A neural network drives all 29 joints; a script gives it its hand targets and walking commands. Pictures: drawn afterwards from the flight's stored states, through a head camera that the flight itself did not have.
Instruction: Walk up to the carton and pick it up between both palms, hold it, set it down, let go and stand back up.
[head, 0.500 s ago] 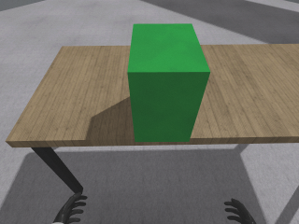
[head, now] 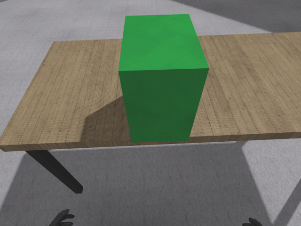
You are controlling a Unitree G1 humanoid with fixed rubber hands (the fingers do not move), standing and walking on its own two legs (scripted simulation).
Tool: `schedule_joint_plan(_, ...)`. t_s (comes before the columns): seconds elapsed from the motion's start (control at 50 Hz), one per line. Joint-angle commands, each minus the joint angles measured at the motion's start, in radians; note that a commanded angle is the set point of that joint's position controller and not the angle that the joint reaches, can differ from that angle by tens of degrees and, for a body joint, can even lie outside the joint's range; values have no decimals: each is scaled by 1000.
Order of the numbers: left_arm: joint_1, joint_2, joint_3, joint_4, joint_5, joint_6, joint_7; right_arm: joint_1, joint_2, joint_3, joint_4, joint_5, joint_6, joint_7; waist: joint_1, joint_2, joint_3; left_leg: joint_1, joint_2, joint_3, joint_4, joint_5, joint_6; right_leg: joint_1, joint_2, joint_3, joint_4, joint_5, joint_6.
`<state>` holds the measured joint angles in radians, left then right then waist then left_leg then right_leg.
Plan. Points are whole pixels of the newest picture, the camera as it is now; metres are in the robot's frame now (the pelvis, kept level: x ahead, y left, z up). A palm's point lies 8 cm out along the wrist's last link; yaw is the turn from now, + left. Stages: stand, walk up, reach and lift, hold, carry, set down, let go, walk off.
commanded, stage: stand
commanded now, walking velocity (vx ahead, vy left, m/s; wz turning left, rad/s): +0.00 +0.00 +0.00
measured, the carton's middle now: (158, 81) +0.52 +0.01 +0.09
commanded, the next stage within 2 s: none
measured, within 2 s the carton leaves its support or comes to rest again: neither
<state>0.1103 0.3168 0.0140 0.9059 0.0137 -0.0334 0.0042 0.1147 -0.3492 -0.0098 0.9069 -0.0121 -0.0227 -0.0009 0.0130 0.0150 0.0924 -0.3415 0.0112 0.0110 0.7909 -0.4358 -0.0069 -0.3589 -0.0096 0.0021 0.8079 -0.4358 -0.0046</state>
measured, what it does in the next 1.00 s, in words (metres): stands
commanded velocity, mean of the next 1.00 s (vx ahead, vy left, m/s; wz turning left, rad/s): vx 0.00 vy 0.00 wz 0.00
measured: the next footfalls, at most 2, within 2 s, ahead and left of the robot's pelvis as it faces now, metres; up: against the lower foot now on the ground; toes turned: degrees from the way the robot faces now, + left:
none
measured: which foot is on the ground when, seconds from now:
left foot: down 0.00-1.00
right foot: down 0.00-1.00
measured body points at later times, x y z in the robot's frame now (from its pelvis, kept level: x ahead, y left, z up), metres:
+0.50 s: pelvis +0.01 +0.00 +0.02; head +0.03 -0.01 +0.47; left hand +0.11 +0.29 -0.10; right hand +0.13 -0.29 -0.11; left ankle -0.01 +0.13 -0.71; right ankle +0.00 -0.12 -0.71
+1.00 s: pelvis -0.01 +0.00 +0.04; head +0.00 +0.00 +0.49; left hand +0.09 +0.29 -0.09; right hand +0.09 -0.29 -0.09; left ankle -0.01 +0.13 -0.71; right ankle +0.00 -0.12 -0.71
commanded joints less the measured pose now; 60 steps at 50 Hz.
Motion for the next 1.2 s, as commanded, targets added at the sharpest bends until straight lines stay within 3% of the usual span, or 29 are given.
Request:
schedule_joint_plan(0.0, -38, 198, 51, -21, -9, -18, 13, -49, -194, -50, -39, -5, -24, -9, 6, 4, -177, 69, 91, -109, -200, 424, 84, 124, -99, 106, -193, 399, -68)
schedule_joint_plan(0.08, -38, 209, 52, 2, -10, -21, 14, -50, -196, -34, -8, -6, -29, -26, 18, -27, -171, 80, 91, -122, -217, 484, 73, 155, -92, 116, -185, 454, -69)
schedule_joint_plan(0.1, -24, 188, 48, -12, -14, -27, 15, -59, -211, -38, -8, -8, -29, -25, 27, 77, -162, 116, 110, -105, -219, 475, 85, 125, -86, 116, -198, 436, -74)
schedule_joint_plan(0.16, -77, 221, 59, 19, -2, -18, 18, -71, -197, -44, 6, -4, -24, -23, -20, -9, -133, 92, 95, -84, -225, 460, 74, 140, -83, 88, -222, 460, -63)
schedule_joint_plan(0.18, -47, 227, 58, 10, -10, -23, 20, -47, -209, -42, 15, 1, -25, -19, -3, -32, -171, 98, 92, -107, -230, 425, 78, 156, -90, 120, -218, 470, -71)
schedule_joint_plan(0.2, -40, 209, 49, 19, -12, -20, 15, -90, -198, -46, 27, -1, -26, -20, 12, 32, -171, 109, 101, -96, -210, 431, 85, 137, -99, 132, -242, 484, -81)
schedule_joint_plan(0.24, -65, 208, 51, 39, -12, -22, 15, -74, -212, -40, 46, 4, -23, -19, 14, -50, -129, 78, 97, -126, -266, 368, 82, 140, -99, 110, -221, 456, -76)
schedule_joint_plan(0.28, -68, 223, 54, 48, -13, -10, 19, -88, -189, -36, 36, -7, -23, -20, -15, 4, -154, 144, 97, -84, -263, 408, 77, 128, -91, 129, -271, 430, -75)
schedule_joint_plan(0.32, -67, 199, 46, 51, -13, -17, 13, -80, -195, -27, 59, 2, -31, -22, 1, 2, -177, 176, 124, -114, -262, 457, 86, 138, -104, 116, -268, 463, -74)
schedule_joint_plan(0.34, -71, 192, 39, 52, -13, -18, 10, -86, -205, -39, 59, -1, -30, -21, -3, -61, -177, 170, 114, -112, -273, 494, 79, 158, -85, 95, -278, 461, -58)
schedule_joint_plan(0.36, -82, 224, 59, 54, -10, -14, 16, -93, -219, -43, 50, 9, -24, -24, -22, -41, -171, 166, 113, -87, -265, 510, 72, 170, -93, 99, -285, 492, -67)
schedule_joint_plan(0.42, -39, 216, 46, 61, -9, -19, 16, -116, -208, -34, 83, 0, -20, -26, 17, 10, -151, 143, 102, -87, -279, 464, 74, 190, -104, 104, -312, 517, -65)
schedule_joint_plan(0.44, -48, 231, 48, 87, -4, -19, 16, -108, -200, -38, 80, 8, -15, -19, -9, -64, -197, 179, 89, -67, -278, 420, 55, 212, -118, 129, -333, 512, -60)
schedule_joint_plan(0.48, -65, 208, 56, 77, -3, -15, 20, -114, -214, -44, 72, 6, -9, -16, -4, -18, -167, 148, 95, -77, -304, 414, 62, 229, -119, 128, -351, 489, -70)
schedule_joint_plan(0.52, -92, 205, 44, 75, -15, -14, 18, -121, -192, -36, 76, 4, -14, -18, -13, -80, -124, 168, 105, -79, -345, 403, 59, 189, -110, 128, -377, 476, -53)
schedule_joint_plan(0.58, -73, 188, 43, 82, -22, -21, 16, -101, -198, -38, 101, 1, -18, -12, -4, -5, -216, 240, 112, -94, -347, 508, 67, 250, -108, 95, -373, 513, -54)
schedule_joint_plan(0.6, -94, 228, 45, 89, -11, -14, 20, -138, -184, -40, 102, 8, -13, -16, -20, -60, -139, 233, 111, -87, -354, 513, 63, 200, -89, 92, -392, 503, -44)
schedule_joint_plan(0.64, -78, 221, 38, 98, -18, -17, 14, -141, -172, -26, 107, 3, -15, -19, -6, 9, -89, 185, 107, -98, -414, 437, 64, 222, -106, 118, -421, 478, -43)
schedule_joint_plan(0.66, -79, 200, 40, 98, -4, -17, 13, -125, -176, -27, 116, -1, -16, -17, -15, -56, -110, 213, 118, -98, -426, 409, 63, 229, -103, 104, -425, 438, -44)
schedule_joint_plan(0.7, -79, 188, 38, 105, -13, -14, 12, -129, -179, -33, 116, -8, -11, -16, -4, -85, -105, 223, 116, -92, -430, 381, 52, 210, -103, 86, -447, 397, -42)
schedule_joint_plan(0.74, -103, 206, 44, 106, -12, -6, 14, -134, -196, -33, 126, -1, -6, -13, -5, 25, -95, 212, 107, -83, -459, 347, 53, 233, -107, 111, -484, 345, -38)
schedule_joint_plan(0.92, -90, 212, 43, 123, -12, -14, 5, -126, -209, -33, 136, 11, -16, -9, -10, -31, -170, 269, 120, -99, -464, 384, 43, 261, -122, 99, -477, 450, -33)
schedule_joint_plan(0.96, -108, 209, 40, 141, -21, -8, 3, -148, -181, -26, 130, 3, -14, -12, -13, -26, -103, 238, 127, -96, -475, 405, 55, 216, -109, 110, -500, 381, -31)
schedule_joint_plan(1.0, -69, 238, 44, 145, -15, -8, 6, -114, -201, -35, 156, 2, -19, -15, -11, 50, -114, 238, 124, -90, -500, 372, 50, 243, -108, 113, -500, 344, -32)
schedule_joint_plan(1.04, -91, 203, 41, 138, 1, -6, 10, -118, -197, -37, 144, -2, -16, -15, -12, -37, -65, 191, 115, -115, -512, 327, 48, 246, -112, 85, -511, 332, -33)
schedule_joint_plan(1.1, -64, 199, 41, 146, -11, 0, 0, -111, -208, -28, 151, 6, -15, -8, -4, 20, -89, 210, 121, -99, -507, 300, 36, 235, -111, 99, -537, 322, -22)
schedule_joint_plan(1.12, -57, 220, 39, 144, -8, -6, 5, -69, -208, -41, 149, 2, -11, -6, -29, -28, -65, 226, 122, -127, -534, 304, 31, 209, -104, 78, -502, 285, -15)
schedule_joint_plan(1.16, -76, 195, 41, 145, -3, -8, 5, -97, -215, -39, 141, -6, -12, -6, -21, 4, -73, 207, 111, -99, -504, 294, 34, 199, -106, 86, -534, 287, -16)
schedule_joint_plan(1.18, -80, 230, 44, 135, 0, -7, 9, -70, -217, -44, 150, -10, -11, -2, -19, -83, -78, 228, 114, -114, -510, 310, 28, 192, -101, 70, -515, 289, -20)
